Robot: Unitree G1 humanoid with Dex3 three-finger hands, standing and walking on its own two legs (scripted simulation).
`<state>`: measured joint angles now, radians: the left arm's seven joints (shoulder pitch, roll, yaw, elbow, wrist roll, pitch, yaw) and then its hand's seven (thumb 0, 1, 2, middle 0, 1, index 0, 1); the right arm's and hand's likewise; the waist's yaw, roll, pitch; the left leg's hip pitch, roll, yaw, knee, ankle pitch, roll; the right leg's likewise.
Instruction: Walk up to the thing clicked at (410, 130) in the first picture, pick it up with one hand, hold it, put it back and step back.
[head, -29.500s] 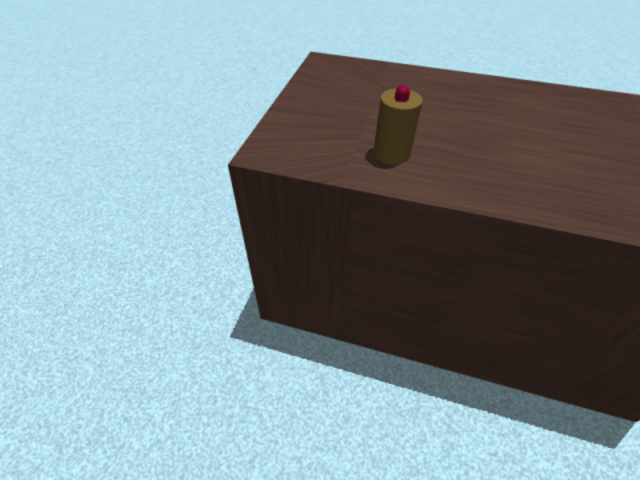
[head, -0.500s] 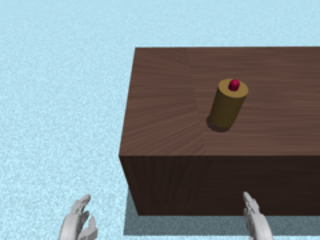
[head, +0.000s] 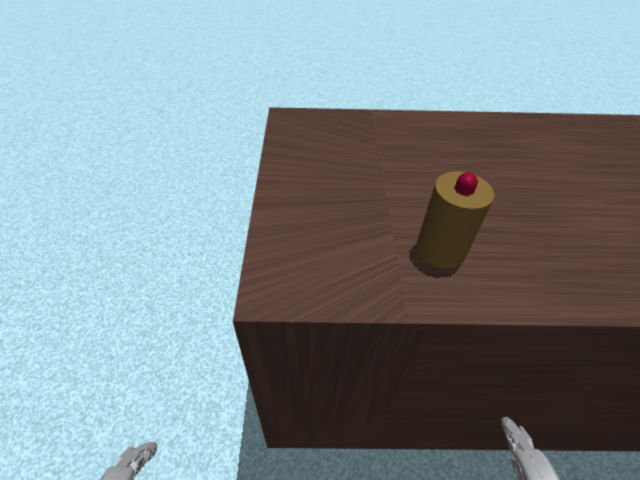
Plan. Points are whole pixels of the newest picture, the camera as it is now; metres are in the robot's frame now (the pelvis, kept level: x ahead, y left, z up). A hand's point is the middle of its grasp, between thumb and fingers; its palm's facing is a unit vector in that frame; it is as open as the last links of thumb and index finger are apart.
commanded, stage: home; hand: right
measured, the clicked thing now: (454, 215) +0.51 -0.21 +0.04
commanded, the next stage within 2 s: stand in 1.74 s
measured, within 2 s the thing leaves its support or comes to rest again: neither
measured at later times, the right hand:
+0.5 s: hand out of the picture +0.03 -0.25 -0.12, palm faces -0.04 +0.93 -0.37, open 17.3 cm
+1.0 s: hand out of the picture +0.04 -0.25 -0.12, palm faces -0.04 +0.93 -0.36, open 17.3 cm
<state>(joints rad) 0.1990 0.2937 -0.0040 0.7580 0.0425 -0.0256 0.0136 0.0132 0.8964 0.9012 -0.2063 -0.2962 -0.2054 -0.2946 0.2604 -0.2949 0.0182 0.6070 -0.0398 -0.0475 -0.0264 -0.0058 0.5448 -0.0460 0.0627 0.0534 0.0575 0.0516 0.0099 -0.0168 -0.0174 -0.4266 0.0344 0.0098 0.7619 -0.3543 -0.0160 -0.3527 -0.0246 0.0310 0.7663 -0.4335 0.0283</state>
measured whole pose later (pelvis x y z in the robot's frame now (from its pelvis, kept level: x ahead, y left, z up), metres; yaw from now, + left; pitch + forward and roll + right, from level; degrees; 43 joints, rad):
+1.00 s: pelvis -0.02 +0.00 +0.03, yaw +0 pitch -3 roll +0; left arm 0.17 0.36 0.00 1.12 0.02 0.00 0.00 0.01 0.90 0.90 -0.20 -0.29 -0.20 -0.29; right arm 0.14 -0.35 0.01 1.13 -0.01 -0.01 0.00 0.00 0.52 -0.06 0.06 0.06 0.06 0.06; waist 0.00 -0.01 0.05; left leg -0.20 0.03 0.01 0.39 -0.14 -0.02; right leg -0.12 -0.02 0.02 0.38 -0.21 0.03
